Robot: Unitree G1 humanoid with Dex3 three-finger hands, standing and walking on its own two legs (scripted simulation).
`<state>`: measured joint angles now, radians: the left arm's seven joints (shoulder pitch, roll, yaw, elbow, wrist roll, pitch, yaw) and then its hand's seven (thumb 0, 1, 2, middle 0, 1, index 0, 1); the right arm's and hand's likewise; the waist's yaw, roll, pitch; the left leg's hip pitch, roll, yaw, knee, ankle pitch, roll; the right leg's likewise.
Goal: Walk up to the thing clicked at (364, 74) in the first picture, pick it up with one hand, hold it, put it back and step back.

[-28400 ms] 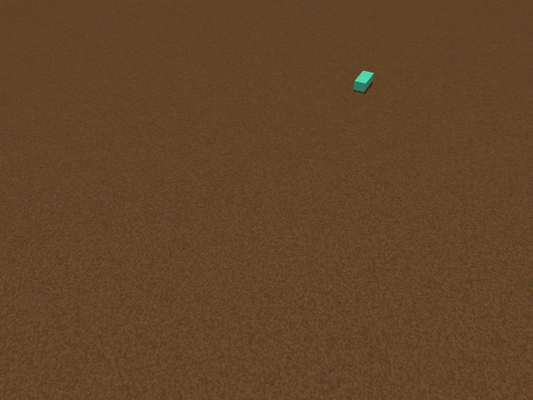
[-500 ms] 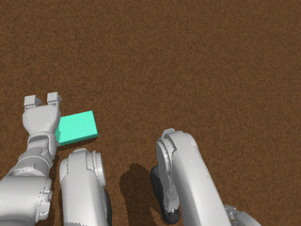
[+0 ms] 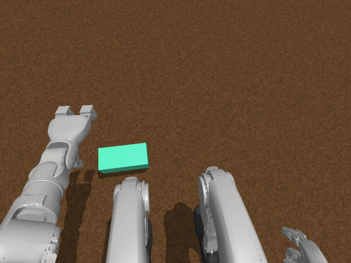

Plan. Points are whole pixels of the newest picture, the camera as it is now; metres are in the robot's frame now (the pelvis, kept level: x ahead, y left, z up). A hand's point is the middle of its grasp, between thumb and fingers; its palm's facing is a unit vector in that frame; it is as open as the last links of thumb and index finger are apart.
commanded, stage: go down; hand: left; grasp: from above
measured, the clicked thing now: (124, 158) +0.45 +0.18 -0.40
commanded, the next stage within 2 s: approach in 2.00 s
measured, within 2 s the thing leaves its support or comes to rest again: neither
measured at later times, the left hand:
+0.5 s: hand (54, 130) +0.42 +0.26 -0.02, palm faces -0.42 +0.02 -0.91, open 14.0 cm
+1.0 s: hand (41, 121) +0.42 +0.26 +0.02, palm faces -0.43 +0.01 -0.90, open 14.2 cm
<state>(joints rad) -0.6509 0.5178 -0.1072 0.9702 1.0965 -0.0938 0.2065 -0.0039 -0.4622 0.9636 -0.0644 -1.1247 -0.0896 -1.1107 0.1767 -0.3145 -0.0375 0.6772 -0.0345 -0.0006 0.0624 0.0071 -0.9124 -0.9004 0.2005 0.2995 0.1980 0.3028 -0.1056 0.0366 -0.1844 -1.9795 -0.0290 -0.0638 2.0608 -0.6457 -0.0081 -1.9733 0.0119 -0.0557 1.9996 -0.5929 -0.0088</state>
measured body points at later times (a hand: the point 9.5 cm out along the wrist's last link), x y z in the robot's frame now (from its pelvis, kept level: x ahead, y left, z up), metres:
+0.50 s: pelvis +0.01 +0.01 +0.08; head +0.17 +0.03 +0.50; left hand +0.44 +0.25 +0.03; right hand +0.10 -0.26 -0.05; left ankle +0.09 +0.12 -0.40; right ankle +0.11 -0.11 -0.40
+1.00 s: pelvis +0.04 +0.02 +0.13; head +0.19 +0.03 +0.56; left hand +0.44 +0.26 +0.07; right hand +0.12 -0.26 +0.01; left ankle +0.09 +0.12 -0.40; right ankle +0.11 -0.11 -0.40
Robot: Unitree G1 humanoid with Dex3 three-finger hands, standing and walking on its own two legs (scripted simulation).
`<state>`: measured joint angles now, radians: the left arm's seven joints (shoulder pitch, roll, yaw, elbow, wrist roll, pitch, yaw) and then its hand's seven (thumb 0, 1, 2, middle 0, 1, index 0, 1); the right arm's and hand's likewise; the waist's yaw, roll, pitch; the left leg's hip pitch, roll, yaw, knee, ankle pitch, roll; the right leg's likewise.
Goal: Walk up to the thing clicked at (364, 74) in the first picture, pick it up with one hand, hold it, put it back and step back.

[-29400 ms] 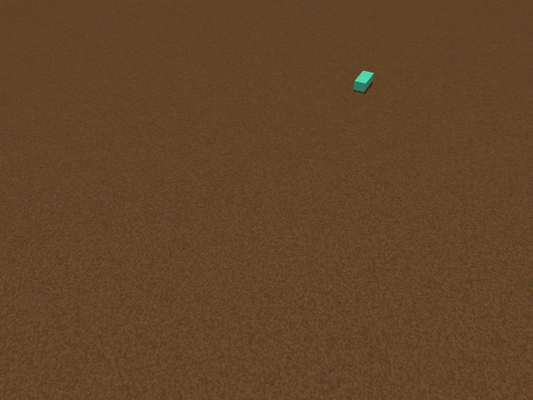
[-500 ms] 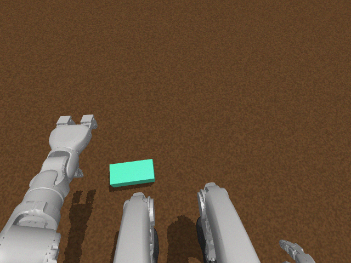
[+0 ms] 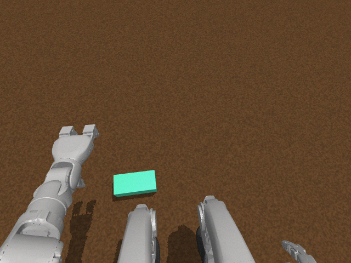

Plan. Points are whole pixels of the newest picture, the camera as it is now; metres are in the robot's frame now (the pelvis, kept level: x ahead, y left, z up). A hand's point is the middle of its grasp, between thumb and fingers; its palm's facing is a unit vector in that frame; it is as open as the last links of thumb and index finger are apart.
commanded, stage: go down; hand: left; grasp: from above
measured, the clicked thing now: (135, 183) +0.41 +0.16 -0.53
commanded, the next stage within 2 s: approach in 1.00 s
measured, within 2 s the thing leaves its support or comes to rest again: neither
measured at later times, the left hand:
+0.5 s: hand (78, 160) +0.39 +0.24 -0.09, palm faces -0.43 +0.01 -0.90, open 14.0 cm
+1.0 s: hand (79, 160) +0.38 +0.23 -0.08, palm faces -0.43 +0.01 -0.90, open 13.9 cm
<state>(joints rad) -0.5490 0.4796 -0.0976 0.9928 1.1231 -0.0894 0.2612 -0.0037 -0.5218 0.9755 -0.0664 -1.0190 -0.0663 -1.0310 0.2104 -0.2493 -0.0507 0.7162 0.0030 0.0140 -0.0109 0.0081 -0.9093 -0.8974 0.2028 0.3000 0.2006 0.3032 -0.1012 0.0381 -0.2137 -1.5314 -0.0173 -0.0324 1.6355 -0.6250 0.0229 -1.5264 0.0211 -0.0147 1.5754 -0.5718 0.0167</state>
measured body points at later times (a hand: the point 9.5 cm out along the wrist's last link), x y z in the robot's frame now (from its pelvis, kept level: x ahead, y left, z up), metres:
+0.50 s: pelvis +0.01 +0.00 +0.02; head +0.16 +0.01 +0.44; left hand +0.41 +0.24 -0.04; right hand +0.09 -0.28 -0.11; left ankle +0.06 +0.10 -0.53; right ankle +0.07 -0.13 -0.53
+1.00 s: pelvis +0.01 +0.00 +0.04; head +0.15 +0.01 +0.46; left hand +0.40 +0.23 -0.03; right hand +0.08 -0.28 -0.09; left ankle +0.06 +0.10 -0.53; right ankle +0.07 -0.13 -0.53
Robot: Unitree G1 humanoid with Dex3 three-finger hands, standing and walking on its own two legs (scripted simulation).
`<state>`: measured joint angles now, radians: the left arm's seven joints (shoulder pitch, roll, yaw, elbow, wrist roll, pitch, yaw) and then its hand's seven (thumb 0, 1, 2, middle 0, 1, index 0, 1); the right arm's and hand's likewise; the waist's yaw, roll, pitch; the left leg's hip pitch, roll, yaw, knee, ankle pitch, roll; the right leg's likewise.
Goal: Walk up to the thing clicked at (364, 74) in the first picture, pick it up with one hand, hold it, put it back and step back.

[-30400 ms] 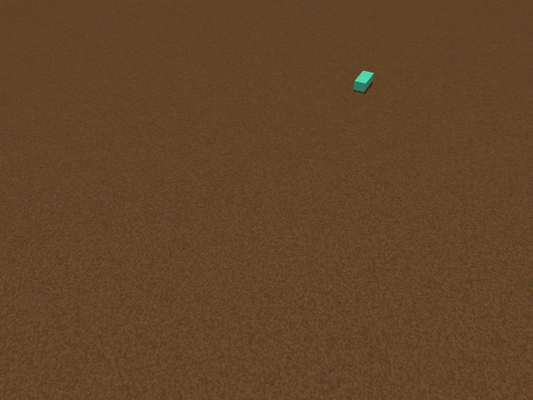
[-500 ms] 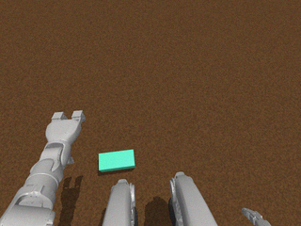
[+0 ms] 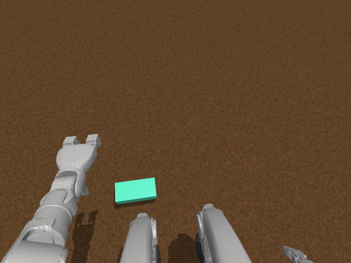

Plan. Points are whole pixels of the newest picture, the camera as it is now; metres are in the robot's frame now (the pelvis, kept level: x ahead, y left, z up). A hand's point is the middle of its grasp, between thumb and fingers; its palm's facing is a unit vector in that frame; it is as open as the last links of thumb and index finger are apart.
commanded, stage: approach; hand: left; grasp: from above
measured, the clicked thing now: (136, 190) +0.40 +0.16 -0.57
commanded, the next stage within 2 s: go down in 0.18 s
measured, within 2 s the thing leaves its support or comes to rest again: neither
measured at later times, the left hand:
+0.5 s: hand (101, 178) +0.37 +0.21 -0.19, palm faces -0.42 +0.04 -0.91, open 14.4 cm
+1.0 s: hand (99, 186) +0.34 +0.21 -0.19, palm faces -0.50 +0.02 -0.87, open 14.1 cm
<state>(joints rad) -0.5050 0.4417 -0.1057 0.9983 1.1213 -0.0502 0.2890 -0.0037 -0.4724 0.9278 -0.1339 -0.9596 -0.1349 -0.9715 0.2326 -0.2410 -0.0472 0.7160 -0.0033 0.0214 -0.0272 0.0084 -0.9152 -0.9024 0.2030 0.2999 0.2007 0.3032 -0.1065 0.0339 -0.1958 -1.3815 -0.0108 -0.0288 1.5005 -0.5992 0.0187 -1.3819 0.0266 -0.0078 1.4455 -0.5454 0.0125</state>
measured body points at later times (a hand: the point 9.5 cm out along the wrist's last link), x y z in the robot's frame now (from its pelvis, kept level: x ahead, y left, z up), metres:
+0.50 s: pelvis -0.01 +0.00 -0.05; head +0.15 +0.02 +0.37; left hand +0.38 +0.21 -0.13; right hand +0.08 -0.29 -0.17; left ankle +0.05 +0.11 -0.57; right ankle +0.06 -0.13 -0.57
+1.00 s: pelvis +0.00 +0.00 -0.04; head +0.14 +0.02 +0.38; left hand +0.37 +0.21 -0.14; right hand +0.08 -0.29 -0.16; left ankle +0.05 +0.11 -0.57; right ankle +0.06 -0.13 -0.57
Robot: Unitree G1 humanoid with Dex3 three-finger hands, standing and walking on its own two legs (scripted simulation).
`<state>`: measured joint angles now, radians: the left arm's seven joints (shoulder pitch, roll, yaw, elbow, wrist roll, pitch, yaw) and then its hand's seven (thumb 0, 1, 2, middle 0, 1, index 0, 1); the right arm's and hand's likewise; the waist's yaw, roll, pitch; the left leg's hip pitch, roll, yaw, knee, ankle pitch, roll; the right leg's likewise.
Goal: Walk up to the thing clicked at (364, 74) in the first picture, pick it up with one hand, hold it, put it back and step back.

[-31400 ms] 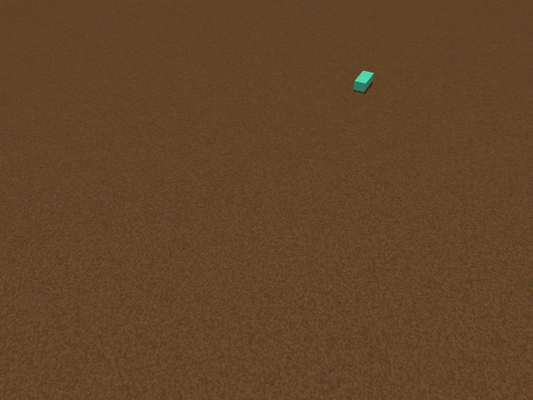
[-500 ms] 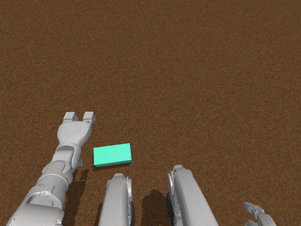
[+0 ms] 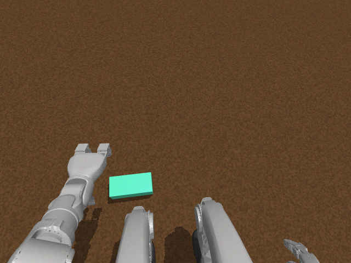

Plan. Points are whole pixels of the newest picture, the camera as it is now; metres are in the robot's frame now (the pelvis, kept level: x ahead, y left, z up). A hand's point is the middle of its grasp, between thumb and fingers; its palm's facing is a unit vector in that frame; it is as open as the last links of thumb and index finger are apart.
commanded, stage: approach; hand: left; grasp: from above
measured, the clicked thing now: (131, 185) +0.41 +0.16 -0.53
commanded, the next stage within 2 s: rest palm in 0.62 s
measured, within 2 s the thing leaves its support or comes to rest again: neither
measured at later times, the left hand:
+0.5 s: hand (126, 186) +0.38 +0.16 -0.39, palm faces -0.47 +0.01 -0.88, open 14.0 cm
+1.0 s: hand (126, 183) +0.41 +0.18 -0.47, palm faces -0.47 -0.04 -0.88, open 14.3 cm
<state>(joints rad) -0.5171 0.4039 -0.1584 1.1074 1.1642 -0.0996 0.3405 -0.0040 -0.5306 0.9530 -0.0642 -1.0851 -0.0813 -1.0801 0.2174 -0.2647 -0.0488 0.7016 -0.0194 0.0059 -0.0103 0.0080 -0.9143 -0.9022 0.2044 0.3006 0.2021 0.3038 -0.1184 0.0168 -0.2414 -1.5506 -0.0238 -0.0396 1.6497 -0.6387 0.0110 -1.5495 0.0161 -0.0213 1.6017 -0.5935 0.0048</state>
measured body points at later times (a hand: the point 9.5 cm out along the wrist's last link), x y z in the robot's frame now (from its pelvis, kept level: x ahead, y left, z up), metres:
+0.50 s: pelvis -0.04 -0.01 -0.19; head +0.19 +0.02 +0.20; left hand +0.40 +0.16 -0.34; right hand +0.01 -0.26 -0.32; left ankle +0.05 +0.11 -0.53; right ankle +0.07 -0.12 -0.53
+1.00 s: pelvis -0.03 +0.00 -0.25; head +0.23 +0.03 +0.12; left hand +0.43 +0.18 -0.42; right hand -0.05 -0.26 -0.35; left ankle +0.05 +0.11 -0.53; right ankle +0.06 -0.12 -0.53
